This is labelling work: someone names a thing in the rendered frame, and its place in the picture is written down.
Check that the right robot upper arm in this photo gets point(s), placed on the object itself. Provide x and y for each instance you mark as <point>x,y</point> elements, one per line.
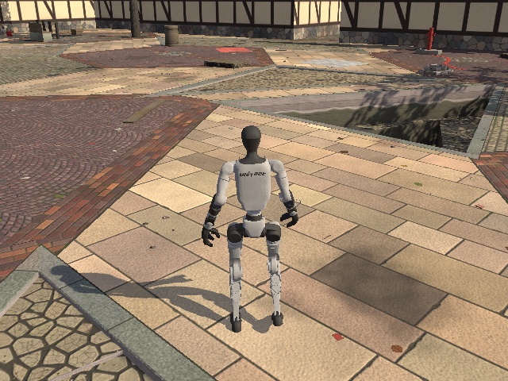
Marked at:
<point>281,179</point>

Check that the robot right hand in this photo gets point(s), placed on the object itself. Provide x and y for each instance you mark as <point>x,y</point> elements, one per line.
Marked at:
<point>286,216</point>

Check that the left robot forearm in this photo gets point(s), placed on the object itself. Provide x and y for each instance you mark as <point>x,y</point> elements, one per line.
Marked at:
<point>212,214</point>

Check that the robot left thigh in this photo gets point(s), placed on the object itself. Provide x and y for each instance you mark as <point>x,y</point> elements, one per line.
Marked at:
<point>235,238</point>

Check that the right robot forearm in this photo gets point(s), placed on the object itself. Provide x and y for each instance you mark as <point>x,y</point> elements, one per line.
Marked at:
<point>290,206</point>

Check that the robot left hand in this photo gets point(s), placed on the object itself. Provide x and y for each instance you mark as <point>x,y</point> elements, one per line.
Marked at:
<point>206,235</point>

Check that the robot head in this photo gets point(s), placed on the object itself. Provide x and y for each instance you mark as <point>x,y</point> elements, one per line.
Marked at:
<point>250,136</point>

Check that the left robot upper arm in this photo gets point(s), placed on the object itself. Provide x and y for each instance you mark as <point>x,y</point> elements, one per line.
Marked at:
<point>223,182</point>

